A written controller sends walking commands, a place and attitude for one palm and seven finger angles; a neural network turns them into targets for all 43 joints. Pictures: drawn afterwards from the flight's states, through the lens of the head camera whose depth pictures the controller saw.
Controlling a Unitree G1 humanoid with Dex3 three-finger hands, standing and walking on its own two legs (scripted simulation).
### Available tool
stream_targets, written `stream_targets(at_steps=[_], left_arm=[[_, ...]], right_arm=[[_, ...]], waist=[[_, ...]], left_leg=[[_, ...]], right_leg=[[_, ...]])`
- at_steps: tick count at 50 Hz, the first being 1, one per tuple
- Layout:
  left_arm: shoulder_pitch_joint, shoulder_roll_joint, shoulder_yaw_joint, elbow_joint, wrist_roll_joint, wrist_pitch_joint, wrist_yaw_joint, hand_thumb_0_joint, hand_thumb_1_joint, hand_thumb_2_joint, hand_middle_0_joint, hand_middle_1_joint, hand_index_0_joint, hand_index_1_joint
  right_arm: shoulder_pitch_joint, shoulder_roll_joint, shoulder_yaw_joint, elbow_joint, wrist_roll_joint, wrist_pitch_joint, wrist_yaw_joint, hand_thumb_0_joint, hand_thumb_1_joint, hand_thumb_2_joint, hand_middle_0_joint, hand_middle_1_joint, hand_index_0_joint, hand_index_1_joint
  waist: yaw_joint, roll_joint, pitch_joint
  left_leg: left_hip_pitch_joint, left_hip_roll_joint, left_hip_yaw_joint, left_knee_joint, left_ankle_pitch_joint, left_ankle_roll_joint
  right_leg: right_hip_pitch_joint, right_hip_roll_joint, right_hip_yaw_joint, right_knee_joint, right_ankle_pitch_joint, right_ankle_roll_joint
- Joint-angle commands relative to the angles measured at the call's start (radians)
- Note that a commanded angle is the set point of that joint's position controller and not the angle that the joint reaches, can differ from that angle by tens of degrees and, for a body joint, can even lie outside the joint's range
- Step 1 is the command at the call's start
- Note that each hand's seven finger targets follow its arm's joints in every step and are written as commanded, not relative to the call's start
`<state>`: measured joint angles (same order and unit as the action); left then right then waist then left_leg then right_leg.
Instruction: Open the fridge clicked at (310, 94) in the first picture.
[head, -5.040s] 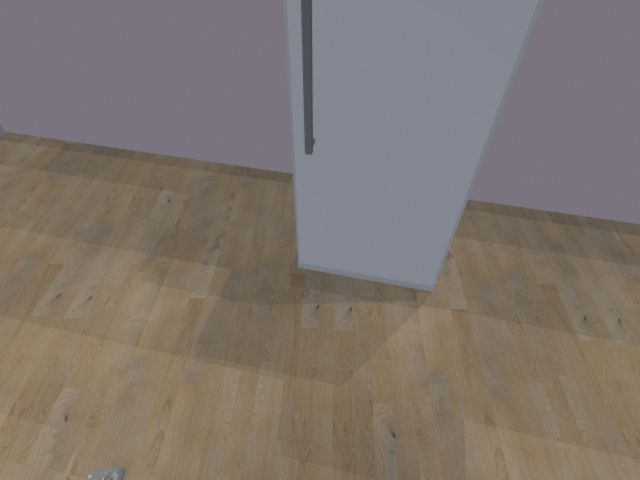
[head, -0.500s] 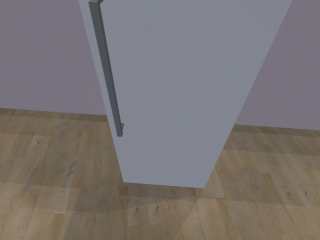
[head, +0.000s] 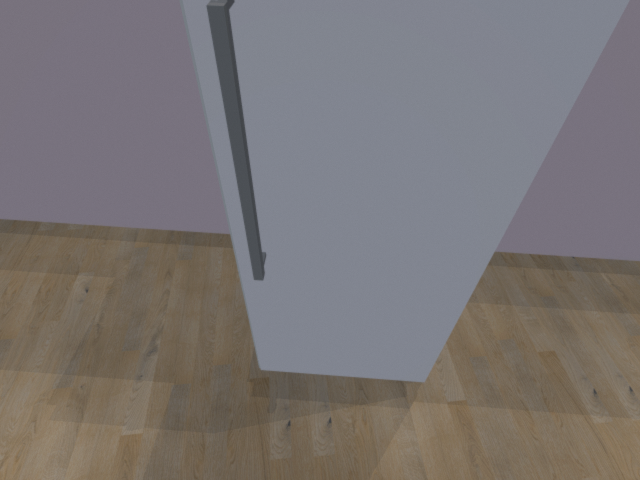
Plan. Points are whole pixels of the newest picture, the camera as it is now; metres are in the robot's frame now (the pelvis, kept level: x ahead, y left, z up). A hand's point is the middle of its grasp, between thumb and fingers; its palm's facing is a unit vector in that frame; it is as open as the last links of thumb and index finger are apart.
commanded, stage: look again from close up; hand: left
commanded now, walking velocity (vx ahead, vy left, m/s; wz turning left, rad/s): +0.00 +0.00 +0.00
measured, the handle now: (247, 172) +0.52 +0.15 +0.11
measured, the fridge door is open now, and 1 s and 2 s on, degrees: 0 0 0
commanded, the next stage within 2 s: none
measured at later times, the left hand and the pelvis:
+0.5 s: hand out of the picture +0.02 +0.19 -0.17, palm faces -0.01 -0.97 -0.23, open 7.4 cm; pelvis +0.00 -0.01 +0.00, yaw -1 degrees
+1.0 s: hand out of the picture +0.03 +0.18 -0.17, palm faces -0.01 -0.97 -0.24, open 7.4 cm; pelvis +0.01 -0.02 +0.01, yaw -1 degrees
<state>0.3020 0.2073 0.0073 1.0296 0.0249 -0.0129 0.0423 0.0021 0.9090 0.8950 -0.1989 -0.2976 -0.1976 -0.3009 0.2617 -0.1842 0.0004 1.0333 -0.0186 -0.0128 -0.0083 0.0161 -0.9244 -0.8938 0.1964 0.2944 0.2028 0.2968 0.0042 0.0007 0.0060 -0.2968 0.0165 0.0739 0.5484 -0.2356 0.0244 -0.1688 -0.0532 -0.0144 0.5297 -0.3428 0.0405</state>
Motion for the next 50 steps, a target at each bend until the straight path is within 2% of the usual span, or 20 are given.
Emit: stream_targets(at_steps=[1, 9, 12, 13, 16, 22, 29, 37, 38, 44, 50], left_arm=[[0.048, 0.110, 0.016, -0.038, -0.003, -0.006, -0.004, 0.000, 0.900, 0.900, -0.200, -0.300, -0.200, -0.300], [0.030, 0.136, 0.016, -0.032, -0.002, -0.008, -0.008, 0.000, 0.900, 0.900, -0.200, -0.300, -0.200, -0.300], [0.026, 0.137, 0.014, -0.025, -0.003, -0.006, -0.010, 0.000, 0.900, 0.900, -0.200, -0.300, -0.200, -0.300], [0.028, 0.140, 0.014, -0.024, -0.001, -0.009, -0.010, 0.000, 0.900, 0.900, -0.200, -0.300, -0.200, -0.300], [0.021, 0.141, 0.014, -0.018, -0.003, -0.008, -0.011, 0.000, 0.900, 0.900, -0.200, -0.300, -0.200, -0.300], [0.014, 0.145, 0.013, -0.004, -0.004, -0.007, -0.013, 0.000, 0.900, 0.900, -0.200, -0.300, -0.200, -0.300], [0.006, 0.157, 0.016, 0.005, -0.004, -0.012, -0.013, 0.000, 0.900, 0.900, -0.200, -0.300, -0.200, -0.300], [-0.002, 0.157, 0.015, 0.011, -0.006, -0.010, -0.015, 0.000, 0.900, 0.900, -0.200, -0.300, -0.200, -0.300], [0.000, 0.161, 0.015, 0.011, -0.004, -0.012, -0.014, 0.000, 0.900, 0.900, -0.200, -0.300, -0.200, -0.300], [-0.008, 0.166, 0.017, 0.012, -0.006, -0.015, -0.015, 0.000, 0.900, 0.900, -0.200, -0.300, -0.200, -0.300], [-0.014, 0.163, 0.017, 0.014, -0.007, -0.013, -0.015, 0.000, 0.900, 0.900, -0.200, -0.300, -0.200, -0.300]], right_arm=[[0.003, -0.137, -0.028, -0.049, 0.003, -0.020, -0.009, 0.000, -0.900, -0.900, 0.200, 0.300, 0.200, 0.300], [-0.039, -0.161, -0.029, -0.042, 0.007, -0.023, -0.009, 0.000, -0.900, -0.900, 0.200, 0.300, 0.200, 0.300], [-0.054, -0.163, -0.029, -0.037, 0.006, -0.019, -0.007, 0.000, -0.900, -0.900, 0.200, 0.300, 0.200, 0.300], [-0.054, -0.161, -0.030, -0.034, 0.008, -0.019, -0.008, 0.000, -0.900, -0.900, 0.200, 0.300, 0.200, 0.300], [-0.065, -0.167, -0.029, -0.027, 0.007, -0.019, -0.007, 0.000, -0.900, -0.900, 0.200, 0.300, 0.200, 0.300], [-0.069, -0.174, -0.030, -0.012, 0.007, -0.019, -0.007, 0.000, -0.900, -0.900, 0.200, 0.300, 0.200, 0.300], [-0.074, -0.181, -0.029, 0.003, 0.008, -0.023, -0.009, 0.000, -0.900, -0.900, 0.200, 0.300, 0.200, 0.300], [-0.073, -0.177, -0.027, 0.017, 0.007, -0.019, -0.008, 0.000, -0.900, -0.900, 0.200, 0.300, 0.200, 0.300], [-0.073, -0.178, -0.026, 0.018, 0.008, -0.019, -0.008, 0.000, -0.900, -0.900, 0.200, 0.300, 0.200, 0.300], [-0.074, -0.182, -0.027, 0.024, 0.007, -0.021, -0.009, 0.000, -0.900, -0.900, 0.200, 0.300, 0.200, 0.300], [-0.074, -0.178, -0.024, 0.030, 0.007, -0.019, -0.010, 0.000, -0.900, -0.900, 0.200, 0.300, 0.200, 0.300]], waist=[[0.000, 0.016, 0.040], [0.001, 0.011, 0.007], [0.000, 0.010, 0.022], [0.003, -0.011, 0.021], [0.001, 0.009, 0.024], [0.002, 0.008, 0.017], [0.004, -0.012, -0.004], [0.005, -0.008, 0.026], [0.007, -0.026, 0.020], [0.004, -0.011, 0.000], [0.005, -0.008, 0.016]], left_leg=[[0.043, 0.090, -0.126, -0.146, 0.086, 0.020], [0.086, 0.093, -0.114, -0.137, 0.149, 0.020], [0.087, 0.092, -0.112, -0.148, 0.106, 0.015], [0.091, 0.093, -0.111, -0.140, 0.128, 0.018], [0.093, 0.092, -0.109, -0.152, 0.108, 0.013], [0.104, 0.098, -0.111, -0.163, 0.111, 0.012], [0.121, 0.100, -0.101, -0.149, 0.183, 0.012], [0.116, 0.101, -0.100, -0.173, 0.133, 0.006], [0.120, 0.100, -0.101, -0.165, 0.155, 0.007], [0.133, 0.101, -0.094, -0.156, 0.193, 0.003], [0.129, 0.100, -0.096, -0.164, 0.187, -0.001]], right_leg=[[-0.071, -0.034, 0.036, -0.100, 0.101, -0.062], [-0.054, -0.047, 0.045, -0.113, 0.150, -0.058], [-0.068, -0.049, 0.049, -0.128, 0.125, -0.058], [-0.061, -0.049, 0.053, -0.131, 0.148, -0.058], [-0.068, -0.053, 0.053, -0.138, 0.129, -0.059], [-0.062, -0.051, 0.054, -0.144, 0.129, -0.059], [-0.036, -0.059, 0.062, -0.147, 0.198, -0.061], [-0.056, -0.057, 0.065, -0.167, 0.148, -0.062], [-0.046, -0.058, 0.070, -0.170, 0.173, -0.063], [-0.036, -0.062, 0.069, -0.167, 0.210, -0.064], [-0.039, -0.060, 0.065, -0.177, 0.195, -0.063]])
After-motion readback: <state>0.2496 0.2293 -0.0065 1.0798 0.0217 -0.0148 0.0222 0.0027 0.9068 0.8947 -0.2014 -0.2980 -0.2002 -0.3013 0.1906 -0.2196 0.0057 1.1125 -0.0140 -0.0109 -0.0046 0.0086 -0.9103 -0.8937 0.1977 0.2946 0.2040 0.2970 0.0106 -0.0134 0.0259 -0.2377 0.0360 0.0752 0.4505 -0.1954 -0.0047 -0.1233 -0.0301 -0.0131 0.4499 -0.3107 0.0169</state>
